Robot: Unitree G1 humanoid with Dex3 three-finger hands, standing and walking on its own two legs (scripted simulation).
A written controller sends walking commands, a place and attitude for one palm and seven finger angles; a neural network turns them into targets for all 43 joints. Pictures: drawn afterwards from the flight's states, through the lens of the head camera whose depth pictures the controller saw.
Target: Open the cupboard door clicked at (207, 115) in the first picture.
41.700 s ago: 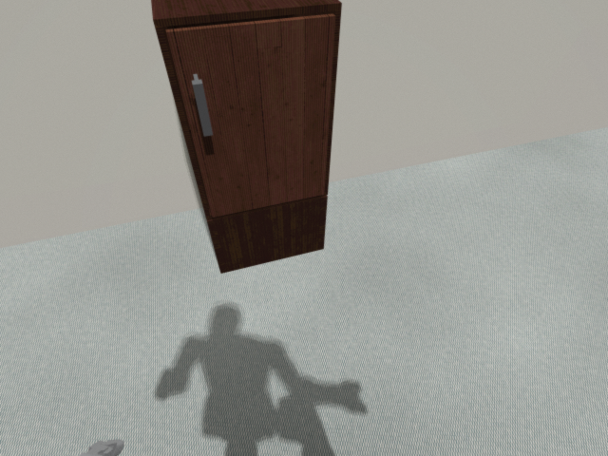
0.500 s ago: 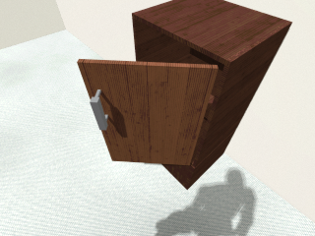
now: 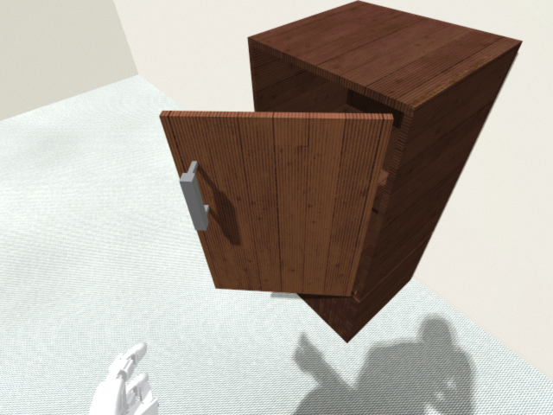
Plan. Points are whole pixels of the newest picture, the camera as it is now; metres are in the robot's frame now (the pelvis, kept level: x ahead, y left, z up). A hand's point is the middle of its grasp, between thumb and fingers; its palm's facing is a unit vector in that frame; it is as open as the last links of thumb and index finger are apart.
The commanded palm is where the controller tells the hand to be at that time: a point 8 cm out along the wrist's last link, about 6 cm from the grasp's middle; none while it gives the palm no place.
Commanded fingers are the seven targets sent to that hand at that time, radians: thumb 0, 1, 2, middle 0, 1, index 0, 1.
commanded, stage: raise the hand with hooked fingers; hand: left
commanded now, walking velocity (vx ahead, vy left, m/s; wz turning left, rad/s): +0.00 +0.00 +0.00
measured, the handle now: (197, 196) +0.53 +0.19 +0.00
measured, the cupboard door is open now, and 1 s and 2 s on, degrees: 44 44 44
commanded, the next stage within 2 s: move the hooked fingers beside the handle in 1.94 s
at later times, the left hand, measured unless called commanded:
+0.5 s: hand (149, 382) +0.18 +0.19 -0.02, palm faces -0.03 -0.99 -0.11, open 10.0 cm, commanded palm +0.16 +0.25 -0.03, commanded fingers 0.00 0.11 0.56 -0.26 -0.81 -0.26 -0.81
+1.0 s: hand (126, 344) +0.23 +0.24 -0.01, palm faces -0.06 -1.00 -0.05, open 12.9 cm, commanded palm +0.21 +0.30 +0.00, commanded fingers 0.00 -0.48 0.31 -0.30 -1.18 -0.30 -1.18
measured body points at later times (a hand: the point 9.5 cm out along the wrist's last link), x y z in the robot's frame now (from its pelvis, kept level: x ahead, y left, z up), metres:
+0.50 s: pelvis -0.04 +0.00 -0.09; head +0.02 +0.01 +0.36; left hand +0.17 +0.25 -0.01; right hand +0.18 -0.20 -0.16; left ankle +0.00 +0.11 -0.73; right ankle -0.01 -0.11 -0.73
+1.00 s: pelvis -0.02 +0.02 -0.06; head +0.03 +0.03 +0.39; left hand +0.22 +0.30 -0.01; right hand +0.14 -0.24 -0.13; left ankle +0.00 +0.11 -0.73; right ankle -0.01 -0.11 -0.73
